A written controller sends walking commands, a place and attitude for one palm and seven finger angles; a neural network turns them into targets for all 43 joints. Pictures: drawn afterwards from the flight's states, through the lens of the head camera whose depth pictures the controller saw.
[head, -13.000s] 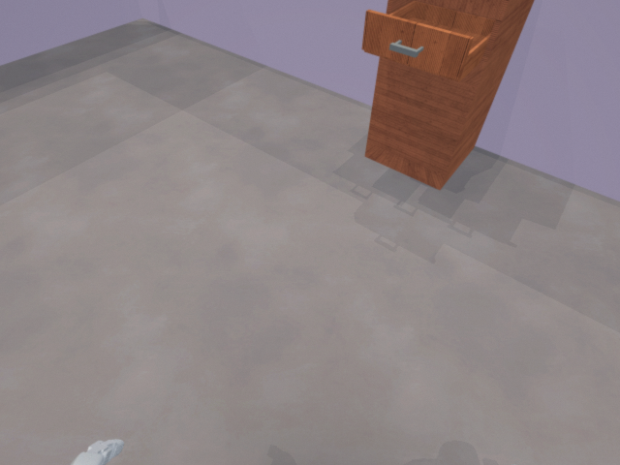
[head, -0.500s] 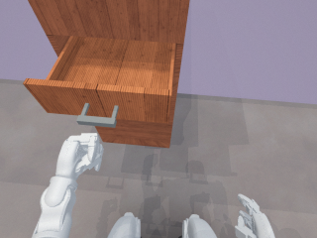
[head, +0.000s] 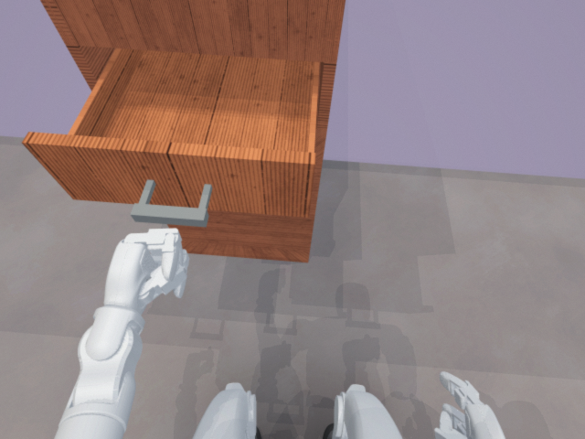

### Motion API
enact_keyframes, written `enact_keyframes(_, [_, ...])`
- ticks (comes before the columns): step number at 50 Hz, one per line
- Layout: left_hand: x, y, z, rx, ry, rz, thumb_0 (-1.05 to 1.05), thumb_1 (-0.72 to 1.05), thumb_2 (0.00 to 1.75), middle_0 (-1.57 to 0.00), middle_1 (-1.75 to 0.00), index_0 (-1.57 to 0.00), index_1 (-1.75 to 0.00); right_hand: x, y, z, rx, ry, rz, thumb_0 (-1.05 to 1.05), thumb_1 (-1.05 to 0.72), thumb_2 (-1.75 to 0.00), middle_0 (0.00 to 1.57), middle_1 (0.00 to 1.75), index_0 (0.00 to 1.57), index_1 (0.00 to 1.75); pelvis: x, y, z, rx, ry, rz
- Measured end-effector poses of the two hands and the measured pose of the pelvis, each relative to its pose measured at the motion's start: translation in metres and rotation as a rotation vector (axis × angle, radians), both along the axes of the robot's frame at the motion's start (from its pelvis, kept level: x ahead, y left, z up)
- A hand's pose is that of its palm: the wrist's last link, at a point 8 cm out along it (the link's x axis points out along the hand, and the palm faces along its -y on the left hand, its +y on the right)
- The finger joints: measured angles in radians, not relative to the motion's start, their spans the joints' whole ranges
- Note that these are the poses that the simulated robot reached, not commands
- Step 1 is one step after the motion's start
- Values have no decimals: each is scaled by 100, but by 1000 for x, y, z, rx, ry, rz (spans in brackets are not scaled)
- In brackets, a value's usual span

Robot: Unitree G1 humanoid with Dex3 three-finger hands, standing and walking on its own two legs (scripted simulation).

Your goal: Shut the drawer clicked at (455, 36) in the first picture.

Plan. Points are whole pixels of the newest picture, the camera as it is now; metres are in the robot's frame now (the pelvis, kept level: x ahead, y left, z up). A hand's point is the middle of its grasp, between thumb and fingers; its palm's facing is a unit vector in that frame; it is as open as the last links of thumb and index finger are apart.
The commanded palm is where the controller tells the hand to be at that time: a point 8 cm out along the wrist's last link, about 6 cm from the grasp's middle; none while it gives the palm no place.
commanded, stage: bring the fist close to the handle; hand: left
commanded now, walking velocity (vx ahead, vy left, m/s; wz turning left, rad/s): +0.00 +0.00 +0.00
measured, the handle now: (174, 202) +0.43 +0.18 +0.03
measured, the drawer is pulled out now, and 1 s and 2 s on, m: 0.21 0.15 0.02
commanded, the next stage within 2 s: push the drawer shut in 0.04 s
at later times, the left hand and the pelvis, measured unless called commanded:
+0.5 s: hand (183, 252) +0.35 +0.16 +0.02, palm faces -0.09 -0.99 -0.04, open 3.1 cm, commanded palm +0.35 +0.21 +0.03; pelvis +0.00 +0.00 +0.00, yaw +0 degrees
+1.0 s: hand (191, 215) +0.41 +0.15 +0.03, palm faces -0.08 -1.00 -0.05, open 3.1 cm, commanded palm +0.41 +0.20 +0.03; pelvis -0.02 +0.01 -0.01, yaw +0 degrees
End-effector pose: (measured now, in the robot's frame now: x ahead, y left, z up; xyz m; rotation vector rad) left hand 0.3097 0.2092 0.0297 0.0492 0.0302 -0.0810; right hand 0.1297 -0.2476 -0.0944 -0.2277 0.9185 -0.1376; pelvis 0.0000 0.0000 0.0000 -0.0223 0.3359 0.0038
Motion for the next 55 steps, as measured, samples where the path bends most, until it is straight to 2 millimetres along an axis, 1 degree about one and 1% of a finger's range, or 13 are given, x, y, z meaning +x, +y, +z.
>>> enact_keyframes(6, [5,0,-1,-3,-3,-11,1,90,90,-140,-160,-140,-160,5,-2,1,-11,-3,3,1,-90,-90,20,30,20,30,1,1,0,-3,2,2])
enact_keyframes(12, [7,4,0,-5,-4,0,1,90,90,-140,-160,-140,-160,11,-1,4,-13,-13,5,1,-90,-90,20,30,20,30,3,1,0,-3,4,1])
enact_keyframes(15, [12,4,1,-4,-10,-2,1,90,90,-140,-160,-140,-160,12,0,3,-15,-12,11,1,-90,-90,20,30,20,30,3,1,0,-5,6,4])
enact_keyframes(19, [22,2,0,-6,-15,-11,1,90,90,-140,-160,-140,-160,12,0,0,-17,-3,14,1,-90,-90,20,30,20,30,2,2,-2,-7,10,6])
enact_keyframes(24, [27,3,-2,-4,-13,-12,-1,87,92,-140,-160,-140,-160,7,1,-4,-16,21,13,1,-90,-90,20,30,20,30,1,2,-3,-7,13,8])
enact_keyframes(29, [34,5,-3,-2,-14,-7,-3,84,93,-140,-160,-140,-160,-3,2,-8,-19,51,11,1,-90,-90,20,30,20,30,-3,2,-4,-10,15,12])
enact_keyframes(35, [46,6,-4,0,-16,-9,-4,80,94,-140,-160,-140,-160,-19,0,-12,-29,80,-3,1,-90,-90,20,30,20,30,-9,3,-6,-14,16,15])
enact_keyframes(43, [67,6,-2,1,-14,-7,-2,79,93,-140,-160,-140,-160,-45,-3,-14,-42,126,-30,1,-90,-90,20,30,20,30,-16,4,-8,-16,22,12])
enact_keyframes(55, [99,-1,0,1,-25,5,1,83,95,-140,-160,-140,-160,-83,-7,-21,-49,225,-68,1,-90,-90,20,30,20,30,-21,7,-11,-15,43,5])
